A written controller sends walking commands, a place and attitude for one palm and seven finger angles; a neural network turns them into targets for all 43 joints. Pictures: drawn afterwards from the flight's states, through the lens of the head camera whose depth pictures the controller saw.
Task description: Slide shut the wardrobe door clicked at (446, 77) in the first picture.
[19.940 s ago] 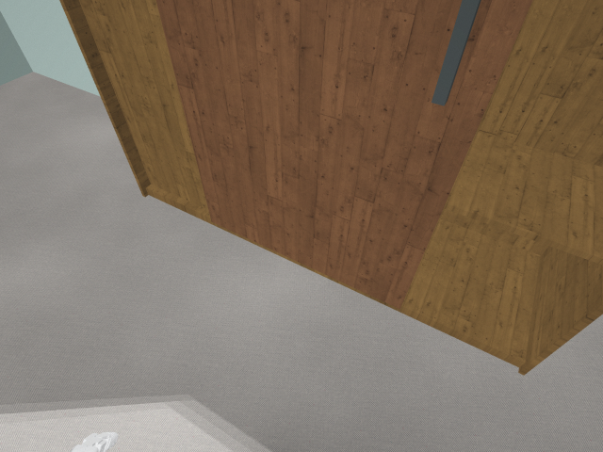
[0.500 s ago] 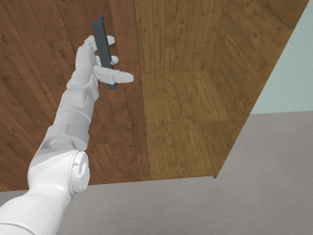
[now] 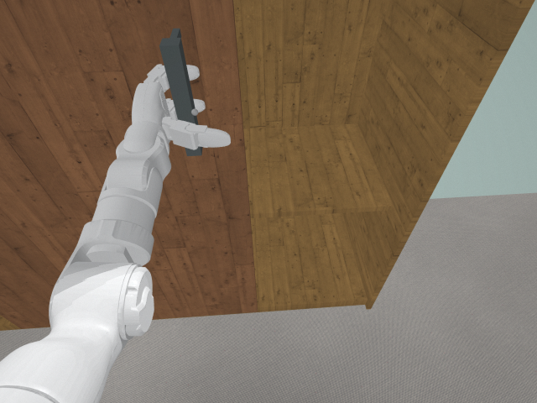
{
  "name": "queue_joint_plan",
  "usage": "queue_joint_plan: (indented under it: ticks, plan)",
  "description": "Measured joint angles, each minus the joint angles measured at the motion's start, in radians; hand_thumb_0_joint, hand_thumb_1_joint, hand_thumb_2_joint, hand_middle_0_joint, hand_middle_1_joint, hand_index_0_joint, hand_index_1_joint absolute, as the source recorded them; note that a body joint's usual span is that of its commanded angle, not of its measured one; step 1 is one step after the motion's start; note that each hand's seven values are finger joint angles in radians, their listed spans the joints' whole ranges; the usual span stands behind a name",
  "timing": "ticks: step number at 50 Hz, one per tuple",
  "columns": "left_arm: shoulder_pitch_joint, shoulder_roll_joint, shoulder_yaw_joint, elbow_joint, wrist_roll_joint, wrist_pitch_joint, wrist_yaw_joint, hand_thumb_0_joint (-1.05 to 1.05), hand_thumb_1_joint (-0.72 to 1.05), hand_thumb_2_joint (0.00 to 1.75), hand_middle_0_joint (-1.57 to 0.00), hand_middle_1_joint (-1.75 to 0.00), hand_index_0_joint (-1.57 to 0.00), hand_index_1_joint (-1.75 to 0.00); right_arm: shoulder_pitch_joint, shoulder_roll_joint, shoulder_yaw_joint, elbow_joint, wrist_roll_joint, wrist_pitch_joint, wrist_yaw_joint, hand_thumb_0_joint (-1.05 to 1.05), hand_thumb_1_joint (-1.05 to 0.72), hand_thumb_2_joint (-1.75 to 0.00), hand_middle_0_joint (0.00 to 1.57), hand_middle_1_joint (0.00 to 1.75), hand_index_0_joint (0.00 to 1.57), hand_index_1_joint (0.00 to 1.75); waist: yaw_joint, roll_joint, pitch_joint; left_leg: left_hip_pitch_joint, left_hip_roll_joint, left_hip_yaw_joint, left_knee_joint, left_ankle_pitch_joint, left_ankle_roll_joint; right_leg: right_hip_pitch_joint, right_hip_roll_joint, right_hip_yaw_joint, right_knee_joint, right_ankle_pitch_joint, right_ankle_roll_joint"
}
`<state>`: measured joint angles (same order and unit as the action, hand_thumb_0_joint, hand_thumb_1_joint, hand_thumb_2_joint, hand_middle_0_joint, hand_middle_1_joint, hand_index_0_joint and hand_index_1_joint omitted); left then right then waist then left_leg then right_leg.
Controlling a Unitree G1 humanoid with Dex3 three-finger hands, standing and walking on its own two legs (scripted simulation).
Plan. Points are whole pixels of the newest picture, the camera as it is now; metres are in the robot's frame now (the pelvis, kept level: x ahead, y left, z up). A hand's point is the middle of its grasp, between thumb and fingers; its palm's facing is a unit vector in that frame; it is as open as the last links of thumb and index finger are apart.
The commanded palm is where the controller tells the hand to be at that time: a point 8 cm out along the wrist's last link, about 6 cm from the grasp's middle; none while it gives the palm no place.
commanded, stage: grip the handle and tug to test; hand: left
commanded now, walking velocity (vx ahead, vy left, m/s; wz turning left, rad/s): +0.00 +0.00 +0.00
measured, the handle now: (186, 96) +0.53 +0.13 +0.20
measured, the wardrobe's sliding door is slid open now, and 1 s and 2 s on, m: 0.43 0.43 0.43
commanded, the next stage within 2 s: tug the door sideways, standing still in 1.46 s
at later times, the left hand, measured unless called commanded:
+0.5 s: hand (192, 109) +0.47 +0.11 +0.22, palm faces +0.06 -1.00 +0.01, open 9.3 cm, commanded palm +0.45 +0.16 +0.21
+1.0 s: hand (193, 108) +0.48 +0.10 +0.22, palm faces +0.05 -1.00 +0.02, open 6.1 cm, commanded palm +0.45 +0.16 +0.21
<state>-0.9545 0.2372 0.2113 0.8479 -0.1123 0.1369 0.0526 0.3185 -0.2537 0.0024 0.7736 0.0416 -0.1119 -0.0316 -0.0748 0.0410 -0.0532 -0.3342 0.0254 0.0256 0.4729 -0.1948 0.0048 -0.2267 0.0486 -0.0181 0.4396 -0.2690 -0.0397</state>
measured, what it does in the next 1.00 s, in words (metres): stands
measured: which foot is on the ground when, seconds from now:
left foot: down 0.00-1.00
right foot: down 0.00-1.00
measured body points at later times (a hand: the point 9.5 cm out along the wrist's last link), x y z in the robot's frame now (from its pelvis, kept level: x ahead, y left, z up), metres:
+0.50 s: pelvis +0.00 +0.00 +0.00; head +0.01 -0.01 +0.45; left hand +0.46 +0.16 +0.22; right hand +0.08 -0.25 -0.12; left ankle +0.03 +0.12 -0.74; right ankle -0.03 -0.09 -0.74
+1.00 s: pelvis +0.00 +0.00 +0.00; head +0.01 -0.01 +0.45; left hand +0.47 +0.16 +0.22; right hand +0.09 -0.26 -0.12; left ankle +0.03 +0.12 -0.74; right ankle -0.03 -0.09 -0.74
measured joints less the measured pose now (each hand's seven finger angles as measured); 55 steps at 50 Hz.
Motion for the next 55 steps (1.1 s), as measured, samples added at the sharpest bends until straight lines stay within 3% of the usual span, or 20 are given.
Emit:
queue_joint_plan:
  ticks: [6,12,35,55]
  plan:
    - [-0.010,-0.009,0.003,0.004,-0.007,0.013,0.010,-0.01,-0.49,0.31,-0.29,-1.20,-0.30,-1.20,-0.022,0.006,0.007,0.002,-0.003,0.002,-0.004,0.01,-0.90,-0.90,0.20,0.30,0.20,0.30,0.004,-0.002,0.000,0.003,-0.002,-0.002,-0.002,0.002,0.001,0.003,-0.002,-0.002,-0.001,0.000,0.001]
    - [-0.008,-0.004,-0.005,0.001,-0.003,0.011,0.008,-0.01,-0.36,0.36,-0.30,-1.21,-0.31,-1.22,-0.028,0.010,0.009,-0.008,-0.003,0.003,-0.004,0.01,-0.90,-0.90,0.20,0.30,0.20,0.30,0.006,-0.001,-0.002,0.006,-0.003,-0.001,-0.004,0.002,0.001,0.006,-0.003,-0.001,-0.002,0.001,0.002]
    - [0.013,-0.002,0.002,-0.040,-0.009,0.038,0.010,0.01,0.63,0.79,-0.34,-1.33,-0.38,-1.32,-0.015,0.006,0.005,-0.002,-0.002,0.019,-0.006,0.01,-0.90,-0.90,0.20,0.30,0.20,0.30,0.004,-0.003,-0.003,0.021,-0.003,0.006,-0.015,-0.002,0.003,0.020,-0.003,0.007,-0.016,0.001,0.003]
    - [-0.022,0.007,0.022,0.013,0.001,0.039,-0.012,0.02,0.64,0.82,-0.33,-1.34,-0.38,-1.34,-0.030,0.005,0.011,-0.015,-0.007,0.035,-0.016,0.01,-0.90,-0.90,0.20,0.30,0.20,0.30,-0.001,-0.006,-0.005,0.010,0.001,0.002,-0.005,-0.001,0.000,0.010,0.002,0.003,-0.009,0.002,0.000]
